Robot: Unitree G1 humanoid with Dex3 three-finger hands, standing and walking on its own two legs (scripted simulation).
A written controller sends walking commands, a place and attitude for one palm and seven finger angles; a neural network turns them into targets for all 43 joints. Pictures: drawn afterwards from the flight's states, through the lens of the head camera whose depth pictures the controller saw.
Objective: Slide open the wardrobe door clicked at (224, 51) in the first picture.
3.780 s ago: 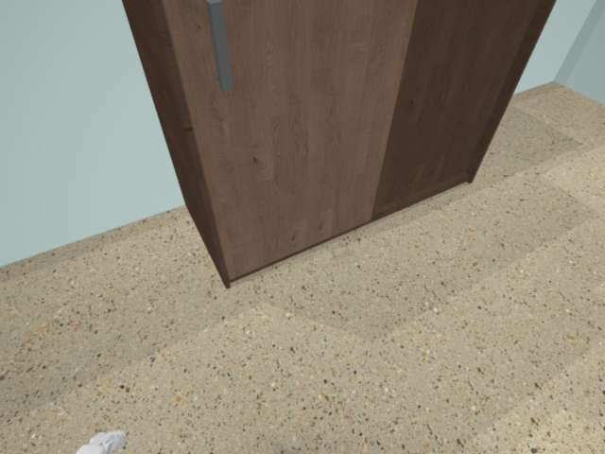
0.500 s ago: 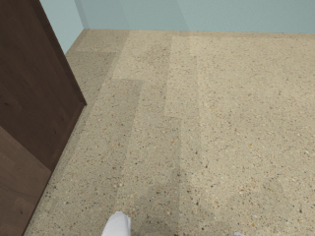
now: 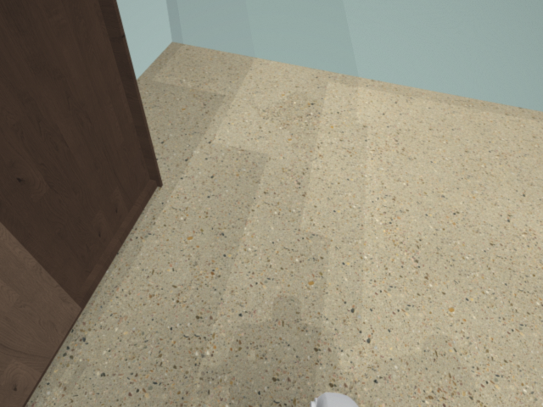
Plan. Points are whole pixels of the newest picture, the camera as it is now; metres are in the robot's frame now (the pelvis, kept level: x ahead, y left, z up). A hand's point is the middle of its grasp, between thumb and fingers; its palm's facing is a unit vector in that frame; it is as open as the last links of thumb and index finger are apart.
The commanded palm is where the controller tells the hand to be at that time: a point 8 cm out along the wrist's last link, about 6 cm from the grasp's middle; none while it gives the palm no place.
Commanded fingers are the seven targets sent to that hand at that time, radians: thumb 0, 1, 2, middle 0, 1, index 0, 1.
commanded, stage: turn to face it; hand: left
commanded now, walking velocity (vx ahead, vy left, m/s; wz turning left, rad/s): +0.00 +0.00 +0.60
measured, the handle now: out of the picture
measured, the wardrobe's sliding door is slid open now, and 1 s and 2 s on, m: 0.00 0.00 0.00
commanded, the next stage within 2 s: none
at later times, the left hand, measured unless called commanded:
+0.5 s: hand out of the picture +0.08 +0.15 -0.13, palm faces +0.30 -0.91 -0.30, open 7.4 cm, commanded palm none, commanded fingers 0.00 0.90 0.90 -0.20 -0.30 -0.20 -0.30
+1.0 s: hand out of the picture -0.17 +0.13 -0.20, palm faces +0.65 -0.72 -0.26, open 7.4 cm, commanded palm none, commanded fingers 0.00 0.90 0.90 -0.20 -0.30 -0.20 -0.30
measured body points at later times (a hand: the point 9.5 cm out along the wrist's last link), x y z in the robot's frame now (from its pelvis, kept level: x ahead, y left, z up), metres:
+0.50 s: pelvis +0.01 -0.08 +0.00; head +0.04 -0.11 +0.45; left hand +0.07 +0.19 -0.11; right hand +0.11 -0.32 -0.16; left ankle +0.00 +0.05 -0.67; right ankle +0.03 -0.17 -0.74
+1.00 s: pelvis -0.02 -0.04 -0.02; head +0.00 +0.02 +0.43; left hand -0.20 +0.17 -0.18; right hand +0.25 -0.16 -0.13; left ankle -0.09 +0.02 -0.74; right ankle +0.03 -0.17 -0.71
